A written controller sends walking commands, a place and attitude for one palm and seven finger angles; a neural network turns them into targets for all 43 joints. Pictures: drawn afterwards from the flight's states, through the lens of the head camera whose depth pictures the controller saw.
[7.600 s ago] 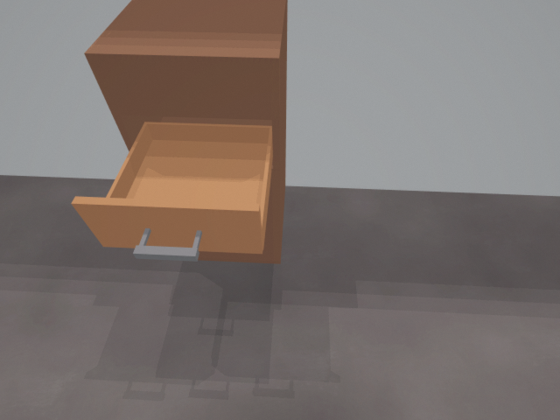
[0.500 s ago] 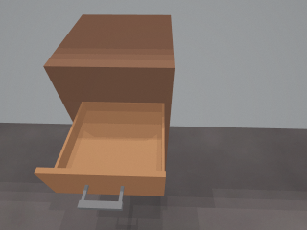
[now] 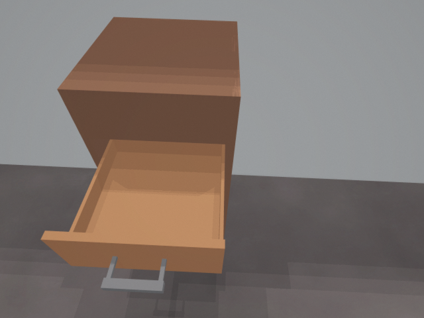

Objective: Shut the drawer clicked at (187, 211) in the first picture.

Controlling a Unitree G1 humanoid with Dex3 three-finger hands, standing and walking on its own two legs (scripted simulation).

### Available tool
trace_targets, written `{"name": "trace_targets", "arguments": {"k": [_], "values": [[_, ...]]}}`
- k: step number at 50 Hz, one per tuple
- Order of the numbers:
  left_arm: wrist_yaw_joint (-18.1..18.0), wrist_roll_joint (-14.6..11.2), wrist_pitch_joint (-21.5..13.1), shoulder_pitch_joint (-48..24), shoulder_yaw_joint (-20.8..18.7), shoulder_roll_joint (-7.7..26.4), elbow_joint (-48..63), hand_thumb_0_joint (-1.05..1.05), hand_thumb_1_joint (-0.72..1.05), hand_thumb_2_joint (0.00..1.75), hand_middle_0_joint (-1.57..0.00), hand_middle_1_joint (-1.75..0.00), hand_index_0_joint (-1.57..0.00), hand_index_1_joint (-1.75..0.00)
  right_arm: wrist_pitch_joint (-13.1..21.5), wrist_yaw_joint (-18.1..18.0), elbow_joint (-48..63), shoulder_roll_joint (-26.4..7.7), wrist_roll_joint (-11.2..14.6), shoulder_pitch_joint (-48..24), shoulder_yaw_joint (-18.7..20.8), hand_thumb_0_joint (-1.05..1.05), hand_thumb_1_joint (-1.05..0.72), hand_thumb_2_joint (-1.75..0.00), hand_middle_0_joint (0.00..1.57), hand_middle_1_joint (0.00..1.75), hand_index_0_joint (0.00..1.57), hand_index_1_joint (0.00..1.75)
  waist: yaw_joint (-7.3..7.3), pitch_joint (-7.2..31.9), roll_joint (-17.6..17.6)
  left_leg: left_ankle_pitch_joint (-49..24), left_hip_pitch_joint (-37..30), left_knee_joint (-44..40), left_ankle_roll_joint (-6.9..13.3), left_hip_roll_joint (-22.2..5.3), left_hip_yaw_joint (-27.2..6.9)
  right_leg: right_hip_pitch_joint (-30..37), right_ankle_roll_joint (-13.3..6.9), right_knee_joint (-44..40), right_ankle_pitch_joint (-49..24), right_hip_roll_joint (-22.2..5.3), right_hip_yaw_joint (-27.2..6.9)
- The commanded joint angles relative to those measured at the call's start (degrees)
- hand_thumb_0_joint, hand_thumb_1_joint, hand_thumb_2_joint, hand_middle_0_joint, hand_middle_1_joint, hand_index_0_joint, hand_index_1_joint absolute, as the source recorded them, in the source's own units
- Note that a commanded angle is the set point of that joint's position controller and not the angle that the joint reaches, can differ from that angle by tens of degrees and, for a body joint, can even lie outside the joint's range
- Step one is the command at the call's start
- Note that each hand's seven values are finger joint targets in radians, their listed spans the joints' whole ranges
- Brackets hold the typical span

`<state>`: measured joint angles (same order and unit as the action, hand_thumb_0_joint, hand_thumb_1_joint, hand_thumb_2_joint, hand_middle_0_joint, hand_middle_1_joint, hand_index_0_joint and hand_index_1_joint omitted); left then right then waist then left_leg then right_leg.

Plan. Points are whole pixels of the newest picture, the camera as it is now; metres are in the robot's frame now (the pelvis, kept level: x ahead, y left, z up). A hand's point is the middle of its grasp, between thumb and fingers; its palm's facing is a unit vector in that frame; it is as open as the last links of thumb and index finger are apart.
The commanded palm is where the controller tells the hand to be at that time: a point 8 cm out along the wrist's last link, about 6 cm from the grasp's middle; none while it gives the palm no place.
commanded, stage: look again from close up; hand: left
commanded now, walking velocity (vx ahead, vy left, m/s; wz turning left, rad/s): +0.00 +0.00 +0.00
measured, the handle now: (136, 274) +0.23 +0.19 -0.13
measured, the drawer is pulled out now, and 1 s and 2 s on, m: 0.30 0.30 0.30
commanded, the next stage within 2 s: shuffle to correct the standing spot in 0.14 s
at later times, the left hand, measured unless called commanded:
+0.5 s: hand out of the picture +0.00 +0.17 -0.17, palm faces +0.01 -0.97 -0.23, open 7.3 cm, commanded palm none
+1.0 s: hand out of the picture -0.02 +0.17 -0.18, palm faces -0.02 -0.98 -0.18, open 7.4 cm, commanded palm none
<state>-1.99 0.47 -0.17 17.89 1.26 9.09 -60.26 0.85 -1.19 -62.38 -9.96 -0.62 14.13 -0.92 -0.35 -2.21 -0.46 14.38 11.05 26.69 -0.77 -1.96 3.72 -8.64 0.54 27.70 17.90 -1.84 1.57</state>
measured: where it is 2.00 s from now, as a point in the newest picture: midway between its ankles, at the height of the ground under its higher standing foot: outside the picture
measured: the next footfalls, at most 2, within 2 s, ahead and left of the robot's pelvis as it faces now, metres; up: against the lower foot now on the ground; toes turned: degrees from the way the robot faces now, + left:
none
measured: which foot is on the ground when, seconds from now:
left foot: down 0.00-1.00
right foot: down 0.00-1.00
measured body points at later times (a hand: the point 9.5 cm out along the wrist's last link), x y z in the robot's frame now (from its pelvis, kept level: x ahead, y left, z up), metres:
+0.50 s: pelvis -0.03 -0.01 +0.00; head +0.00 -0.02 +0.44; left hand +0.00 +0.22 -0.16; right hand -0.01 -0.24 -0.17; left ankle +0.00 +0.13 -0.74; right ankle -0.03 -0.12 -0.74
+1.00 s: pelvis -0.02 +0.01 -0.01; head +0.00 +0.00 +0.44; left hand -0.02 +0.22 -0.17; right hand -0.06 -0.21 -0.17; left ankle -0.01 +0.12 -0.74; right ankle -0.03 -0.12 -0.74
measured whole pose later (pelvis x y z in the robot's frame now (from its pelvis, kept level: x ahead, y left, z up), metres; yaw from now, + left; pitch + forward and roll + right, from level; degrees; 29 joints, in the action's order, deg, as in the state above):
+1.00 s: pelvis -0.02 +0.01 -0.01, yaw +0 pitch +0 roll -1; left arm -1.9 0.7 -0.9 19.2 1.1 7.9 -60.5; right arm 0.1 -0.3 -60.8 -9.0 -1.3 21.6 -0.6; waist 1.9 -1.9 1.4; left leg 16.4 17.2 34.7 0.2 -1.9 1.6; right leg -13.6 0.2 32.1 18.4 -0.2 2.0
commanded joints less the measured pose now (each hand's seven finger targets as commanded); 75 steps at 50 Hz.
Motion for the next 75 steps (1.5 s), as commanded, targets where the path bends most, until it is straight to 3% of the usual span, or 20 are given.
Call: {"name": "trace_targets", "arguments": {"k": [1, 12, 15, 20, 23, 26, 28, 30, 32, 36, 42, 43, 44, 45, 47, 50, 51, 54, 68, 75], "values": [[-0.42, 0.21, -0.96, 3.57, -1.23, 6.46, 1.63, 0.0, 0.9, 0.9, -0.2, -0.3, -0.2, -0.3, 0.75, -0.04, 1.27, -5.52, 0.24, 3.76, 0.92, 0.0, -0.9, -0.9, 0.2, 0.3, 0.2, 0.3, 0.27, -0.86, 0.48, -12.54, -2.75, -3.85, 2.65, -4.68, -3.9, -4.03, -2.03, -5.84, -12.14, -4.44, -4.13], [-0.43, 0.13, -1.07, 4.21, -1.21, 6.09, 0.87, 0.0, 0.9, 0.9, -0.2, -0.3, -0.2, -0.3, 0.82, -0.07, -0.2, -4.45, 0.34, 5.15, 0.68, 0.0, -0.9, -0.9, 0.2, 0.3, 0.2, 0.3, 0.17, -1.06, -0.33, -10.98, -1.89, -4.41, 2.43, -4.59, -3.78, -3.44, -2.38, -6.5, -11.54, -4.42, -4.11], [-0.5, 0.04, -0.51, 3.35, -1.66, 6.79, 1.82, 0.0, 0.9, 0.9, -0.2, -0.3, -0.2, -0.3, 0.68, -0.31, 0.5, -4.7, 0.56, 4.78, 1.12, 0.0, -0.9, -0.9, 0.2, 0.3, 0.2, 0.3, 0.22, -1.63, 0.57, -16.75, -1.84, -4.37, 2.53, -5.49, -4.06, -4.29, -2.31, -4.58, -15.12, -4.31, -4.16], [-0.72, 0.11, 0.32, 3.01, -2.68, 7.45, 4.53, 0.0, 0.9, 0.9, -0.2, -0.3, -0.2, -0.3, -0.06, -0.61, 2.66, -5.7, 0.54, 4.02, 2.46, 0.0, -0.9, -0.9, 0.2, 0.3, 0.2, 0.3, 0.19, 1.46, 1.37, -23.73, -2.87, -2.04, 3.21, -7.14, -4.37, -6.29, -2.24, -0.06, -18.07, -3.97, -4.01], [-0.66, 0.29, 0.73, 2.75, -3.31, 7.69, 6.06, 0.0, 0.9, 0.9, -0.2, -0.3, -0.2, -0.3, -0.85, -0.55, 4.34, -6.59, 0.32, 3.32, 3.38, 0.0, -0.9, -0.9, 0.2, 0.3, 0.2, 0.3, 0.22, 2.99, 1.78, -21.42, -1.32, -0.36, 3.7, -7.88, -4.9, -7.47, -2.38, 2.1, -16.49, -3.45, -4.19], [-0.62, 0.48, 0.87, 2.55, -3.31, 7.68, 6.85, 0.0, 0.9, 0.9, -0.2, -0.3, -0.2, -0.3, -1.28, -0.19, 5.71, -6.08, 0.02, 2.42, 3.52, 0.0, -0.9, -0.9, 0.2, 0.3, 0.2, 0.3, -0.03, 2.83, 1.17, -9.24, 2.32, -0.25, 3.33, -6.73, -4.34, -8.12, -2.75, 0.75, -10.03, -3.42, -5.78], [-0.5, 0.72, 0.59, 1.28, -3.13, 8.63, 6.98, 0.0, 0.9, 0.9, -0.2, -0.3, -0.2, -0.3, -1.41, 0.34, 5.8, -4.39, -0.07, 3.0, 3.08, 0.0, -0.9, -0.9, 0.2, 0.3, 0.2, 0.3, 0.45, 1.59, -3.07, 3.92, 4.47, 1.05, 1.87, -3.09, -2.11, -9.69, -3.7, -5.32, 1.27, -5.56, -9.85], [-0.21, 0.82, 0.62, -0.26, -2.9, 9.41, 6.44, 0.0, 0.9, 0.9, -0.2, -0.3, -0.2, -0.3, -1.94, 0.68, 4.84, -3.36, -0.34, 4.15, 2.6, 0.0, -0.9, -0.9, 0.2, 0.3, 0.2, 0.3, 1.26, -1.55, -6.67, 8.04, 1.14, 2.75, 1.15, -1.45, -0.95, -16.39, -4.7, -13.46, 18.93, -6.95, -12.02], [0.01, 0.8, 0.64, -1.73, -2.74, 9.58, 6.42, 0.0, 0.9, 0.9, -0.2, -0.3, -0.2, -0.3, -1.73, 0.96, 3.37, -3.34, -0.72, 6.32, 2.18, 0.0, -0.9, -0.9, 0.2, 0.3, 0.2, 0.3, 1.92, -4.45, -7.21, 7.06, -0.33, 3.73, 1.23, -1.12, -0.91, -20.48, -4.52, -15.79, 23.67, -6.13, -11.83], [0.39, 0.57, 0.39, -0.23, -2.43, 8.67, 5.57, 0.0, 0.9, 0.9, -0.2, -0.3, -0.2, -0.3, -0.71, 0.84, 2.16, -3.98, -0.91, 8.34, 1.52, 0.0, -0.9, -0.9, 0.2, 0.3, 0.2, 0.3, 1.0, -5.21, -0.69, 10.18, 3.61, -2.48, 2.18, -2.19, -3.48, -15.31, -4.25, -10.91, 19.09, -3.09, -8.5], [0.3, 0.42, -0.31, 3.88, -1.61, 6.31, 3.48, 0.0, 0.9, 0.9, -0.2, -0.3, -0.2, -0.3, 0.36, 0.38, 1.32, -3.55, -0.38, 9.09, 0.71, 0.0, -0.9, -0.9, 0.2, 0.3, 0.2, 0.3, -0.54, -5.63, 1.19, 8.71, 6.76, -6.38, 2.74, -3.58, -6.26, -9.92, -3.89, -7.51, 9.3, -2.19, -6.32], [-1.67, 0.73, -2.11, 9.34, -2.14, 7.9, -0.66, 0.0, 0.9, 0.9, -0.2, -0.3, -0.2, -0.3, 0.15, 0.66, 5.33, -5.78, -0.23, -2.26, 1.39, 0.0, -0.9, -0.9, 0.2, 0.3, 0.2, 0.3, -4.05, -7.9, 0.05, 7.2, 11.15, 8.93, -0.47, -1.5, -2.17, -8.95, -2.46, -11.76, -5.11, -7.15, -11.51], [-0.94, 0.78, -2.67, 3.99, -2.19, 11.57, 2.99, 0.0, 0.9, 0.9, -0.2, -0.3, -0.2, -0.3, -0.58, 1.23, 7.31, -1.72, -0.32, 3.33, 1.2, 0.0, -0.9, -0.9, 0.2, 0.3, 0.2, 0.3, 1.39, -2.08, -1.56, 9.39, 8.91, 14.67, 0.19, -0.34, -2.42, -11.25, -6.39, -14.9, 8.9, -12.84, -18.26], [-0.75, 0.77, -3.02, -0.35, -2.71, 11.92, 4.78, 0.0, 0.9, 0.9, -0.2, -0.3, -0.2, -0.3, -0.91, 1.48, 6.4, -2.01, -0.78, 6.63, 1.23, 0.0, -0.9, -0.9, 0.2, 0.3, 0.2, 0.3, 3.17, 0.63, -0.66, 7.13, 5.72, 14.2, 0.43, -0.92, -1.9, -11.34, -8.56, -14.09, 8.21, -13.13, -16.74], [-0.7, 0.58, -2.89, -2.26, -2.72, 9.23, 4.83, 0.0, 0.9, 0.9, -0.2, -0.3, -0.2, -0.3, 0.28, 1.35, 5.12, -1.62, -0.47, 10.92, 0.9, 0.0, -0.9, -0.9, 0.2, 0.3, 0.2, 0.3, 4.28, 1.98, -2.32, 2.11, 1.2, 4.94, 0.75, -0.25, -1.96, -10.53, -6.96, -6.88, 0.49, -7.91, -7.96], [-0.78, 0.15, -1.76, 3.02, -1.82, 4.91, 2.49, 0.0, 0.9, 0.9, -0.2, -0.3, -0.2, -0.3, 1.71, 0.42, 4.22, -4.75, -0.44, 10.13, 0.97, 0.0, -0.9, -0.9, 0.2, 0.3, 0.2, 0.3, 0.44, 2.68, 10.95, -13.81, 3.75, -2.19, 4.21, -6.78, -10.14, -4.1, -3.2, 2.09, -1.26, -1.25, -1.6], [-0.82, 0.19, -1.57, 4.05, -1.6, 4.27, 1.71, 0.0, 0.9, 0.9, -0.2, -0.3, -0.2, -0.3, 1.57, 0.02, 4.37, -5.5, -0.28, 8.81, 0.93, 0.0, -0.9, -0.9, 0.2, 0.3, 0.2, 0.3, -0.29, 1.5, 10.45, -15.22, 5.05, -3.0, 5.24, -7.54, -11.3, -2.91, -2.6, 2.05, 0.22, -0.33, -0.61], [-0.68, 0.22, -1.42, 4.24, -1.39, 3.89, 0.81, 0.0, 0.9, 0.9, -0.2, -0.3, -0.2, -0.3, 1.25, -0.32, 4.4, -4.82, -0.03, 7.62, 1.0, 0.0, -0.9, -0.9, 0.2, 0.3, 0.2, 0.3, -0.16, -2.07, 0.31, -9.94, 5.92, -1.7, 4.39, -4.76, -8.41, -3.15, -3.04, -1.28, -5.47, -2.17, -3.18], [-0.99, 0.24, -0.88, 2.82, -2.07, 5.95, 2.83, 0.0, 0.9, 0.9, -0.2, -0.3, -0.2, -0.3, 1.69, -0.6, 2.29, -6.0, 0.06, 5.49, 1.58, 0.0, -0.9, -0.9, 0.2, 0.3, 0.2, 0.3, 0.28, 1.81, 1.36, -26.1, -4.0, -2.36, 3.93, -4.49, -6.71, -1.17, -1.57, -1.55, -14.88, -3.84, -2.68], [-0.85, 0.31, -0.61, 1.88, -2.03, 6.85, 3.15, 0.0, 0.9, 0.9, -0.2, -0.3, -0.2, -0.3, 1.36, -0.49, 2.35, -6.08, 0.15, 3.89, 1.54, 0.0, -0.9, -0.9, 0.2, 0.3, 0.2, 0.3, 0.36, -0.06, 1.79, -21.54, -3.74, -3.91, 3.51, -4.11, -6.04, -1.18, -1.42, -3.47, -14.94, -4.29, -3.07]]}}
